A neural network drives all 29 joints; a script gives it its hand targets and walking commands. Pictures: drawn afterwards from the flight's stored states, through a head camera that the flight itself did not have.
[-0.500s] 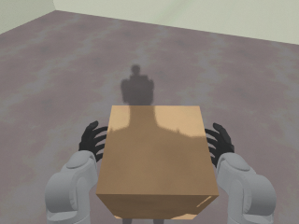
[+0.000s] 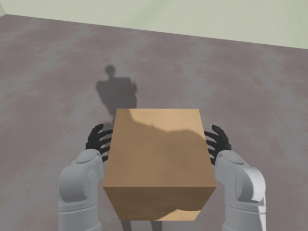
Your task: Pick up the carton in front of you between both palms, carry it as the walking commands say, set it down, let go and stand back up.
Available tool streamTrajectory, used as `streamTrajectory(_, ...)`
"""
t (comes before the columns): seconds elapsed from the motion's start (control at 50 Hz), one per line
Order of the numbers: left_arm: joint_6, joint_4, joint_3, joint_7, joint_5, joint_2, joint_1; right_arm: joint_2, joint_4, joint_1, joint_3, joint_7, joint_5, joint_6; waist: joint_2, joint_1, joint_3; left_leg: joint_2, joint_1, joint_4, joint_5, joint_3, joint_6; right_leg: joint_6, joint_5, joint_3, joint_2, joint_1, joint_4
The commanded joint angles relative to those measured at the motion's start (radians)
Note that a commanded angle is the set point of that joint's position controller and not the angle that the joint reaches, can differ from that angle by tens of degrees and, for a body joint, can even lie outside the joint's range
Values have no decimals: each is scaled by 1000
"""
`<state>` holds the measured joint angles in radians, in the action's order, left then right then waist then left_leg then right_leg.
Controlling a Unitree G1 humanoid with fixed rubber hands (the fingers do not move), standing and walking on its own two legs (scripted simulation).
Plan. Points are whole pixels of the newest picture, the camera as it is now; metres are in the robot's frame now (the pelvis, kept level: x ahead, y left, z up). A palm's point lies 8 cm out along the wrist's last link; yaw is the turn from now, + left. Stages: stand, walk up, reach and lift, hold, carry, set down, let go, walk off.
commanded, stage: carry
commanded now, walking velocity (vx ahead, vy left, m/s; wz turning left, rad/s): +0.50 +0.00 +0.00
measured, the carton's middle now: (157, 167) +0.29 -0.01 +0.01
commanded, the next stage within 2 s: none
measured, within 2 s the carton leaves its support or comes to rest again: neither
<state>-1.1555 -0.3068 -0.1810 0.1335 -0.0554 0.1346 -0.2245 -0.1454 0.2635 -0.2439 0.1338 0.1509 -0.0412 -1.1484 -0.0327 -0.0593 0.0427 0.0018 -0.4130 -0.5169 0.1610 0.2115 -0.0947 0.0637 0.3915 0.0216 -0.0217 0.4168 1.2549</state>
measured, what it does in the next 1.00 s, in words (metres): walks ahead: right foot, then left foot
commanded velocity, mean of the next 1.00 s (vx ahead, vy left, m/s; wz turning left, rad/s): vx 0.50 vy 0.00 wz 0.00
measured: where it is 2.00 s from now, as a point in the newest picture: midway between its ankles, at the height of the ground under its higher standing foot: (148, 105)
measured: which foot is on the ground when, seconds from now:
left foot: down 0.00-0.34, up 0.36-0.70, down 0.72-1.00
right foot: up 0.00-0.30, down 0.32-0.72, up 0.74-1.00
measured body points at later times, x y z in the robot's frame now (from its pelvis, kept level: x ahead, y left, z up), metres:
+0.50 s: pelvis +0.32 -0.04 +0.02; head +0.38 -0.05 +0.46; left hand +0.63 +0.13 +0.09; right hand +0.66 -0.17 +0.08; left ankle +0.26 +0.09 -0.65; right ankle +0.32 -0.12 -0.73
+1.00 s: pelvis +0.66 +0.01 +0.02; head +0.64 +0.02 +0.47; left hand +0.91 +0.16 +0.10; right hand +0.90 -0.15 +0.11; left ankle +0.61 +0.08 -0.73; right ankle +0.73 -0.13 -0.68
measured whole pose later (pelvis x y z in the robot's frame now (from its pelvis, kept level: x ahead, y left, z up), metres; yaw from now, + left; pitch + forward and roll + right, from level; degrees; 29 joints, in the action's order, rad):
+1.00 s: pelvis +0.66 +0.01 +0.02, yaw +0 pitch +4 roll -1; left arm -1.22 -0.49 -0.05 0.13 -0.06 0.13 0.01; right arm -0.13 0.48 0.01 0.04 0.15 -0.04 -1.21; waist 0.00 -0.04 0.14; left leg -0.02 -0.12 -0.26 0.22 0.20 -0.05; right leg -0.02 0.22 0.10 -0.09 0.55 0.76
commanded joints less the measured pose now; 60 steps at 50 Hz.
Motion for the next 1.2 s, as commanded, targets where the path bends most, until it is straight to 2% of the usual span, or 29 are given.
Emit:
streamTrajectory(0.0,78,16,598,-30,181,660,-609,-704,48,-674,-627,-58,260,85,103,28,347,-282,321,253,145,-385,-110,5,-53,-27,-56,189,-55)
streamTrajectory(0.04,100,84,565,-9,154,649,-670,-690,-20,-740,-596,-43,250,108,133,32,331,-274,281,280,161,-327,-122,-10,-73,3,-64,201,-173)
streamTrajectory(0.12,126,180,527,21,154,657,-771,-675,-134,-802,-521,-7,211,135,129,4,305,-263,325,265,4,-257,-125,-37,-173,47,-78,222,-422)
streamTrajectory(0.24,129,233,506,17,188,701,-847,-701,-183,-840,-476,13,185,138,170,-7,295,-217,455,140,-263,-170,-41,-28,-263,131,-9,130,-701)
streamTrajectory(0.28,122,230,502,12,194,711,-831,-713,-166,-833,-484,10,192,128,119,32,358,-183,407,-67,-443,-87,14,-12,-302,192,35,-134,-826)
streamTrajectory(0.3,118,238,495,11,191,710,-786,-711,-150,-826,-492,8,197,120,63,70,434,-154,281,-244,-361,-53,57,12,-292,96,-36,-364,-824)
streamTrajectory(0.32,115,229,484,17,177,684,-760,-723,-124,-826,-512,3,213,109,-144,86,537,-56,7,-512,-111,-57,107,114,-352,-311,-281,-629,-830)
streamTrajectory(0.34,113,215,487,23,177,690,-739,-730,-99,-810,-522,0,224,103,-309,111,539,50,-269,-672,321,-117,119,209,-483,-552,-368,-789,-904)
streamTrajectory(0.36,109,163,500,21,184,703,-715,-755,-76,-803,-544,-3,239,100,-234,101,529,-2,-370,-778,359,-197,94,215,-545,-497,-377,-823,-870)
streamTrajectory(0.4,110,39,559,-2,221,783,-716,-810,-15,-758,-554,-19,252,100,-42,110,469,-63,-404,-687,268,-220,83,146,-655,-349,-344,-765,-869)
streamTrajectory(0.42,110,-26,590,-16,235,815,-711,-836,17,-718,-563,-30,246,101,-30,103,452,-83,-375,-598,230,-225,90,115,-645,-292,-326,-730,-899)
streamTrajectory(0.48,112,-191,680,-59,272,861,-605,-879,142,-555,-625,-53,227,109,-73,88,452,-67,-316,-430,194,-181,115,96,-703,-189,-293,-728,-936)
streamTrajectory(0.52,98,-224,716,-85,303,910,-461,-896,220,-435,-668,-56,223,101,-77,85,432,-55,-309,-318,142,-141,120,91,-759,-114,-263,-731,-943)
streamTrajectory(0.62,48,-334,739,-123,308,905,-161,-927,366,-143,-711,-80,239,54,-144,92,344,19,-116,41,-124,-8,122,19,-993,78,-168,-667,-930)
streamTrajectory(0.66,27,-361,751,-133,311,865,-151,-894,403,-158,-736,-96,261,28,-152,85,339,45,65,136,-216,42,102,-9,-1045,121,-154,-603,-839)
streamTrajectory(0.68,15,-375,758,-137,316,841,-157,-876,411,-147,-742,-103,268,16,-142,65,360,49,229,185,-249,68,87,-31,-994,165,-144,-522,-737)
streamTrajectory(0.7,4,-383,765,-139,317,812,-171,-851,415,-138,-739,-111,268,3,-100,48,391,2,421,158,-200,29,75,-50,-812,180,-127,-389,-605)
streamTrajectory(0.72,-12,-388,768,-139,321,779,-194,-810,415,-116,-726,-116,259,-12,44,25,431,-187,591,115,-226,-225,46,-69,-445,168,-87,-207,-394)
streamTrajectory(0.74,-32,-385,776,-139,325,764,-164,-769,391,-139,-715,-119,260,-20,309,34,483,-427,824,152,-197,-639,-145,-91,59,109,38,139,-137)
streamTrajectory(0.76,-42,-385,782,-139,326,750,-166,-778,381,-112,-716,-125,274,-29,265,30,440,-447,772,217,-145,-688,-186,-71,128,9,15,257,29)
streamTrajectory(0.78,-48,-376,784,-141,324,765,-190,-799,382,-125,-718,-131,285,-34,223,30,388,-409,700,226,-208,-607,-170,-44,105,-20,-25,301,53)
streamTrajectory(0.8,-50,-351,780,-143,321,792,-202,-820,375,-144,-725,-138,290,-39,115,31,356,-392,631,231,-261,-528,-139,-35,48,-34,-63,288,7)
streamTrajectory(0.82,-50,-330,776,-145,316,812,-200,-832,373,-167,-732,-143,296,-41,70,36,318,-371,543,259,-272,-457,-103,-40,-10,-33,-90,254,-77)
streamTrajectory(0.86,-47,-294,769,-144,297,833,-183,-841,360,-190,-743,-152,308,-44,95,42,293,-329,448,323,-162,-347,-56,-56,-75,0,-96,177,-239)
streamTrajectory(0.94,-41,-251,754,-129,256,833,-150,-813,329,-183,-739,-165,314,-47,147,45,210,-280,387,390,-81,-219,-47,-84,-181,77,-81,165,-505)
streamTrajectory(1.02,-40,-281,759,-116,255,810,-156,-783,327,-166,-722,-160,303,-46,167,40,142,-245,382,376,-171,-132,-23,-84,-310,147,-58,138,-671)
streamTrajectory(1.1,-46,-307,766,-112,272,772,-168,-751,333,-141,-703,-143,273,-48,188,38,101,-246,431,322,-246,-100,0,-60,-348,177,-52,102,-742)
streamTrajectory(1.16,-47,-286,745,-106,275,729,-158,-709,337,-154,-695,-125,261,-53,141,66,195,-186,351,4,-483,10,50,-37,-236,265,40,-234,-794)
streamTrajectory(1.18,-48,-278,735,-104,273,719,-139,-691,340,-157,-693,-120,260,-55,69,89,266,-153,217,-217,-345,22,84,-24,-169,129,-56,-426,-815)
